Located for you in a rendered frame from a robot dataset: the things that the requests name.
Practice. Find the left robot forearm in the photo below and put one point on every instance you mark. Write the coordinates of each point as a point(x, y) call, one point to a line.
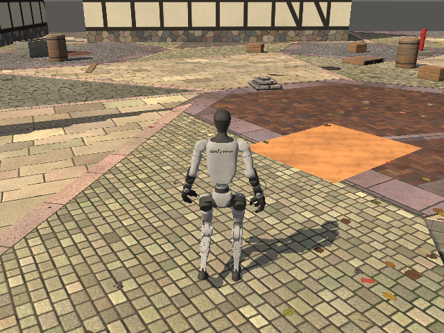
point(188, 182)

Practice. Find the robot left thigh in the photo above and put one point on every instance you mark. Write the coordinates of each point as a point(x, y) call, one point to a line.
point(206, 209)

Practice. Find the left robot hand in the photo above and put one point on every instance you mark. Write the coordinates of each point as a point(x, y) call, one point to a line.
point(190, 193)

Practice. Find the robot right foot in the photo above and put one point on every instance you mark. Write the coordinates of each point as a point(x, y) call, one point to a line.
point(235, 275)

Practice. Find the robot right upper arm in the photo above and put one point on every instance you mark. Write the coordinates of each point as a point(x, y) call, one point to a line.
point(247, 158)

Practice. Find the robot left upper arm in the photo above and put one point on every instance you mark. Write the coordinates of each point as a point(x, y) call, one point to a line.
point(200, 146)

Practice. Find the right robot forearm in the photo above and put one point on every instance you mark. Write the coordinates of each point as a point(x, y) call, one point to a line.
point(256, 186)

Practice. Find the right robot hand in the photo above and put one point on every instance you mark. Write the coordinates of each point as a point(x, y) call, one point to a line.
point(260, 201)

